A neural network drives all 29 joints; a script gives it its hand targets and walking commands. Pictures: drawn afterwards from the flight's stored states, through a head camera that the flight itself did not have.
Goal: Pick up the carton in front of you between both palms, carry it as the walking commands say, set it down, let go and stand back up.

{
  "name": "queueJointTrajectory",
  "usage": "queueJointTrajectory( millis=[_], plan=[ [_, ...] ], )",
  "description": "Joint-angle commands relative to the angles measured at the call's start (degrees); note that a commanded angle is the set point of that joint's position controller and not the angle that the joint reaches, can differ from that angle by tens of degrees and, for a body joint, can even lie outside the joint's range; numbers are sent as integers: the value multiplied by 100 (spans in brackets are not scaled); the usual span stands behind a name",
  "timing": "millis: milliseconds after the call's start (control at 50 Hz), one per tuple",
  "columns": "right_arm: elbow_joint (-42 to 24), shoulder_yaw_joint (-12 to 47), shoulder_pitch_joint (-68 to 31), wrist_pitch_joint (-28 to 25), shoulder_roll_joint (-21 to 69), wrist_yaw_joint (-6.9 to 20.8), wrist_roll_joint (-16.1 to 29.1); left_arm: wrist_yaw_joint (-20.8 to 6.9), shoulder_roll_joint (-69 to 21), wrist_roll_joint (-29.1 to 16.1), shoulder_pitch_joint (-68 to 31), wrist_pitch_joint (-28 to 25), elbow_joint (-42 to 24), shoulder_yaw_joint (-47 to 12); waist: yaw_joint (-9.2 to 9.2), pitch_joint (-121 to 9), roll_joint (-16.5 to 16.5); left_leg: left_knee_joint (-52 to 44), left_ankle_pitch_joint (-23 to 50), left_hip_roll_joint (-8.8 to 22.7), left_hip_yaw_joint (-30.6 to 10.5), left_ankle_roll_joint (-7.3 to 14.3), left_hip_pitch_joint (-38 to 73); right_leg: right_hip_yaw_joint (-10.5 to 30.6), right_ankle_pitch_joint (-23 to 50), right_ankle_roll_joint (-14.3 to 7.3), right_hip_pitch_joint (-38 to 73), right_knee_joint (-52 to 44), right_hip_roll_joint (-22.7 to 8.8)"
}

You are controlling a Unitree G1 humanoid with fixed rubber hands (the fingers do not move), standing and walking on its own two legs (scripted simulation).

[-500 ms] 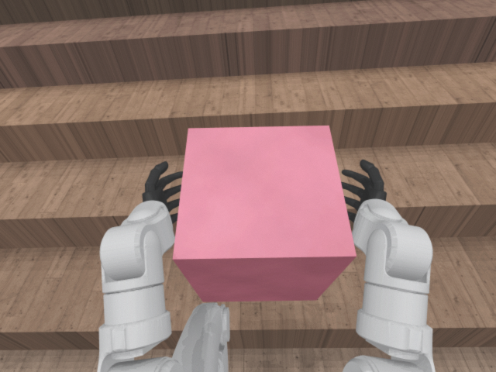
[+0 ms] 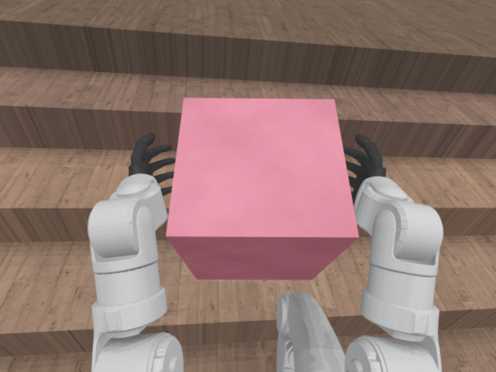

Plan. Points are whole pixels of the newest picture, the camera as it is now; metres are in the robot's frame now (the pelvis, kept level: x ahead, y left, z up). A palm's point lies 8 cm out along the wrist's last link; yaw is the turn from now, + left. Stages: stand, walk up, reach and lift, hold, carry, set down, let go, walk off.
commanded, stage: carry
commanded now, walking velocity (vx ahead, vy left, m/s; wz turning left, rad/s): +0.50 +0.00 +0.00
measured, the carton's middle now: (256, 201) +0.36 +0.00 +0.13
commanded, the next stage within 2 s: none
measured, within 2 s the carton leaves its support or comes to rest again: neither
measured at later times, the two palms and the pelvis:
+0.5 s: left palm out of the picture +0.65 +0.19 +0.36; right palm (316, 15) +0.66 -0.12 +0.33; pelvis +0.31 +0.03 +0.17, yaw +0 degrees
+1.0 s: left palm out of the picture +0.99 +0.23 +0.51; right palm out of the picture +0.98 -0.07 +0.54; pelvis +0.64 +0.08 +0.35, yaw +0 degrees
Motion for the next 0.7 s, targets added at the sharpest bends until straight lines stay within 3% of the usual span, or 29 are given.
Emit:
queueJointTrajectory(
  millis=[0,20,40,80,120,140,160,180,200,220,280,320,340,360,380,420,440,460,480,500,520,540,560,580,600,620,640,660,680],
  plan=[
    [50,2321,-2960,253,2589,-68,807,156,-3079,-990,-3572,140,-58,-2859,269,61,1046,-2306,655,741,-579,630,-771,-708,134,80,438,-2015,-163],
    [42,2210,-3040,279,2551,-89,793,185,-3224,-1099,-3777,188,-37,-2880,221,-62,1339,-2695,1900,674,-375,709,-897,-974,18,34,1198,-2505,-49],
    [-15,2017,-3201,306,2499,-114,740,234,-3287,-1144,-3858,215,28,-2825,479,-589,1495,-2192,4773,438,571,639,-920,-1213,264,-160,2428,-3086,152],
    [28,1833,-3087,352,2467,-160,551,241,-3618,-1350,-4032,226,49,-2954,758,-1740,1865,-927,10433,784,648,603,-90,-1491,890,-417,4025,-4155,662],
    [-123,1850,-3461,344,2757,-129,447,129,-4032,-1536,-4484,144,-228,-3181,1398,-2771,1850,1368,11824,1088,544,418,1020,-1365,326,-321,5246,-5821,1042],
    [-164,1848,-3575,331,2861,-87,407,46,-4258,-1520,-4524,106,-236,-3290,1552,-3184,1274,2976,10451,971,473,365,1085,-864,586,-187,6126,-7611,1014],
    [-106,1802,-3637,310,2980,-33,283,-40,-4483,-1500,-4434,70,-28,-3339,1305,-3143,102,5128,4945,195,-249,-88,-421,1278,2603,-815,7153,-8451,40],
    [133,1752,-3094,268,3153,26,196,-102,-4598,-1594,-4240,-25,162,-3460,1101,-3664,-1378,8437,1304,-1285,-1219,-561,-2639,5325,3894,-2252,7930,-9740,-1318],
    [193,1736,-3310,224,3190,55,70,-196,-4841,-1827,-4432,-49,36,-3670,954,-3801,-294,9632,1029,-869,-1860,-229,-3265,5240,2129,-2140,8113,-9617,-1442],
    [144,1696,-3338,186,3294,85,58,-292,-5079,-2002,-4761,-110,-129,-3876,965,-3224,170,9662,1013,-703,-1880,17,-3962,5038,551,-1800,7731,-9575,-1311],
    [102,1852,-3561,72,3440,79,-46,-538,-5316,-2284,-5174,-225,-269,-4080,598,-1883,777,8898,1051,-127,-1509,347,-4500,3282,-601,-747,6686,-9609,-1182],
    [68,2190,-3442,41,3552,52,-33,-569,-5208,-2203,-4906,-213,-209,-3991,568,-1562,804,8050,821,69,-910,307,-4812,2528,-259,-650,6705,-9907,-1148],
    [72,2296,-3449,64,3560,36,-14,-538,-5067,-2058,-4651,-185,-115,-3850,674,-1396,501,8231,631,27,-561,265,-5130,2386,421,-726,6916,-10073,-1124],
    [131,2477,-3414,116,3605,33,79,-511,-4839,-1916,-4404,-151,40,-3617,931,-1433,37,9270,92,-93,-231,341,-5826,2423,1638,-1001,7487,-10221,-1327],
    [115,2609,-3373,165,3641,36,137,-473,-4636,-1729,-4070,-107,184,-3432,1022,-1347,-153,9867,-498,50,-417,383,-6885,2553,1899,-1042,8211,-10292,-1497],
    [188,2757,-3430,278,3715,14,233,-425,-4282,-1373,-3539,-2,465,-3072,1220,-1199,-268,10934,-1635,206,-736,498,-8738,2580,1600,-903,9336,-10228,-1666],
    [197,2786,-3431,323,3689,-12,244,-423,-4134,-1273,-3397,44,552,-2941,1155,-1045,-112,10688,-1692,284,-650,460,-8963,2333,1107,-698,9326,-10441,-1634],
    [215,2805,-3506,358,3686,-40,247,-436,-4063,-1204,-3361,71,534,-2839,848,-821,-36,9565,-1365,443,-371,419,-8493,1779,386,-362,8665,-10677,-1223],
    [239,2783,-3601,389,3735,-70,291,-455,-3971,-1163,-3367,103,537,-2718,773,-714,-370,9192,-995,441,70,350,-7905,1375,169,-273,8073,-11065,-999],
    [240,2866,-3681,409,3829,-89,361,-469,-3924,-1187,-3328,125,559,-2627,533,-612,-607,7532,-874,390,458,231,-6248,685,998,-391,6708,-12030,-756],
    [239,2987,-3887,416,3974,-109,441,-476,-3982,-1148,-3465,127,513,-2523,468,-518,-852,6014,-439,245,817,194,-4281,-243,2928,-388,5378,-12321,-367],
    [315,3095,-3910,421,4084,-125,521,-479,-3923,-1063,-3362,149,590,-2401,185,-1106,-1500,5503,449,-82,1140,283,-2949,-655,5895,-483,5317,-11958,-336],
    [285,3196,-3935,392,4305,-118,598,-477,-3933,-962,-3204,142,586,-2340,-191,-1899,-1924,5343,885,-256,1271,457,-2227,-665,8672,-467,5986,-11087,-580],
    [258,3262,-3869,335,4455,-96,649,-489,-3987,-850,-3245,115,476,-2342,-682,-2617,-2047,4868,767,-595,1498,478,-1570,-742,10275,-361,6709,-9787,-712],
    [80,3400,-4176,258,4588,-84,688,-503,-4046,-737,-3408,62,351,-2258,-1047,-3102,-1406,3403,911,-901,1409,418,-837,-634,10569,-119,7168,-7750,-433],
    [-10,3610,-4205,201,4886,-19,937,-480,-3888,-623,-3338,-37,194,-2175,-1008,-3461,-1099,1891,1035,-986,703,346,6,-344,9795,17,7009,-6111,-363],
    [-63,3883,-4193,103,5221,88,1144,-443,-3788,-457,-3119,-109,217,-2123,-625,-2836,-402,597,3157,17,-1196,573,578,316,2937,313,5610,-4758,98],
    [-24,3930,-4109,-18,5062,90,1247,-437,-3701,-223,-2799,-176,315,-1962,-335,-3922,1721,677,7587,1678,-4380,1741,1976,1494,1011,663,4153,-1379,1190],
    [-286,4132,-4233,-105,5104,141,1478,-429,-3751,-213,-2841,-247,276,-1997,-452,-4500,978,660,5234,1638,-4774,1985,2216,2108,1114,415,3546,-332,1050]
  ],
)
